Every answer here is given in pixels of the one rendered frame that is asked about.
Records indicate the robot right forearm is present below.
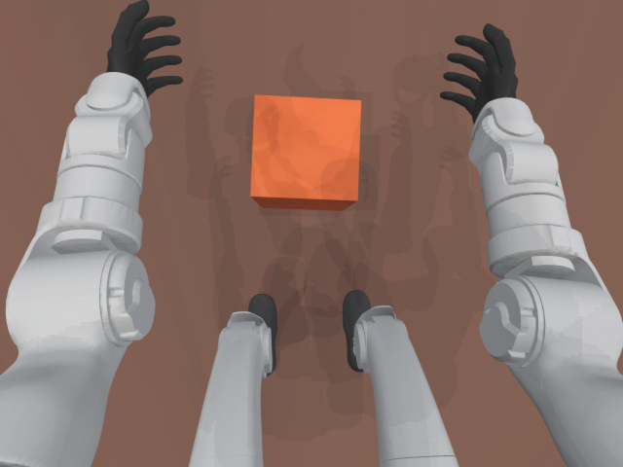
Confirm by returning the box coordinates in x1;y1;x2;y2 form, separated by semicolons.
468;97;623;356

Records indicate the robot right hand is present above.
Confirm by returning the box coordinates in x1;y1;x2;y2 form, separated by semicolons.
440;23;518;124

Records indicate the right robot foot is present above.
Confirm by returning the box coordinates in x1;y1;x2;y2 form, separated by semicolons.
343;290;371;373

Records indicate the robot right upper arm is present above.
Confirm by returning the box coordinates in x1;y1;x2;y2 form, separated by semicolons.
479;275;623;467

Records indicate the robot left upper arm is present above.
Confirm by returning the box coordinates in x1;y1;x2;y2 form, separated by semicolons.
0;249;156;467

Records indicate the robot left hand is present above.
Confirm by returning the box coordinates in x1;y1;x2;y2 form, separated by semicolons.
106;0;183;99

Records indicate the robot left forearm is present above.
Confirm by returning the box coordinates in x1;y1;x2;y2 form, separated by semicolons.
6;72;153;344

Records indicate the carton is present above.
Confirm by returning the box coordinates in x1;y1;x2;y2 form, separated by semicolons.
250;94;361;211

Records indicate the robot left shin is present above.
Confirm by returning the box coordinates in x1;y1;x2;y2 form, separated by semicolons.
218;311;268;344

